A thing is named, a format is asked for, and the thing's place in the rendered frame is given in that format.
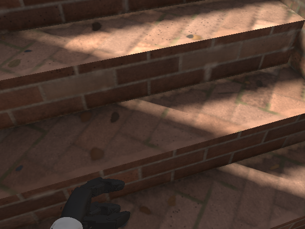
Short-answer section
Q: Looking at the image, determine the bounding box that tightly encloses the robot left forearm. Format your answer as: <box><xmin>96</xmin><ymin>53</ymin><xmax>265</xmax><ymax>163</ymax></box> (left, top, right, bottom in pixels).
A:
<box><xmin>50</xmin><ymin>217</ymin><xmax>83</xmax><ymax>229</ymax></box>

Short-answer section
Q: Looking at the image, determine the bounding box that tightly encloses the robot left hand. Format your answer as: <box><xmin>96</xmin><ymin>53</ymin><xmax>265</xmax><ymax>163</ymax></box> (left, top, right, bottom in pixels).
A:
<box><xmin>60</xmin><ymin>177</ymin><xmax>131</xmax><ymax>229</ymax></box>

